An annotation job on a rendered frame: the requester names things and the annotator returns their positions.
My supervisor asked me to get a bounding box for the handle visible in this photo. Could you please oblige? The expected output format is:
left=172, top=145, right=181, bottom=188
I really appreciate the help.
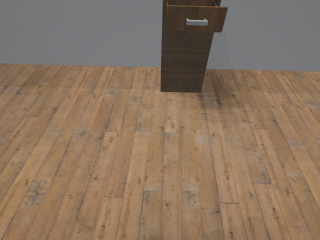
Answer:
left=186, top=18, right=208, bottom=26

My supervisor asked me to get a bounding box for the drawer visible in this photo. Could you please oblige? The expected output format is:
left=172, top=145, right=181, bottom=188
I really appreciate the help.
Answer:
left=166, top=0, right=228, bottom=33

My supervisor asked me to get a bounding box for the cabinet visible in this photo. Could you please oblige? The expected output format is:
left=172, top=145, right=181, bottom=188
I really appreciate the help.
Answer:
left=160, top=0, right=221, bottom=93

